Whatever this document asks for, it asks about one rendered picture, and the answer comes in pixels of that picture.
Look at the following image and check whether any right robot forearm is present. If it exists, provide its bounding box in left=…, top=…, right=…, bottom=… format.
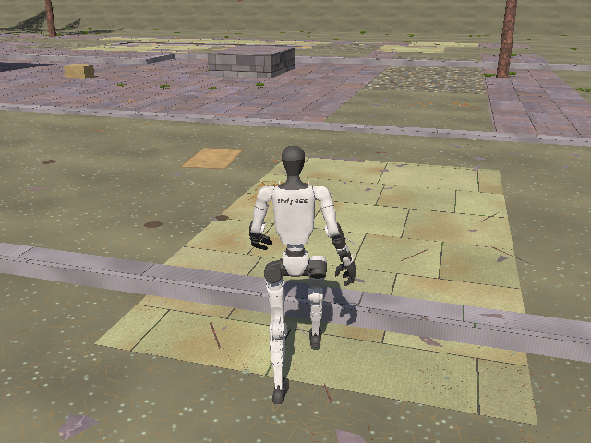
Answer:
left=332, top=222, right=353, bottom=266

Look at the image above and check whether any robot head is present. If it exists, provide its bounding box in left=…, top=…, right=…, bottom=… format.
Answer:
left=278, top=146, right=309, bottom=190

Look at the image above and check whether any robot right hand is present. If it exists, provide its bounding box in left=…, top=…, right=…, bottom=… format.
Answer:
left=335, top=261, right=356, bottom=286

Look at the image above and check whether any left robot forearm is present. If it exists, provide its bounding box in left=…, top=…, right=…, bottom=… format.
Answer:
left=249, top=221, right=261, bottom=244

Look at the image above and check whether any right robot foot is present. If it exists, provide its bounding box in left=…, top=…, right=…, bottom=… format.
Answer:
left=309, top=328, right=321, bottom=348

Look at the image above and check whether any robot left hand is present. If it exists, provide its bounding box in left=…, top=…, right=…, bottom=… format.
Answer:
left=251, top=234, right=272, bottom=250

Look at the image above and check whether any left robot upper arm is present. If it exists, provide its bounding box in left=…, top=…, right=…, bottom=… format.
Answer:
left=250, top=186, right=275, bottom=234

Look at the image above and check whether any right robot upper arm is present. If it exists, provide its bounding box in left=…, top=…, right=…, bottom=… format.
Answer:
left=313, top=186, right=340, bottom=238

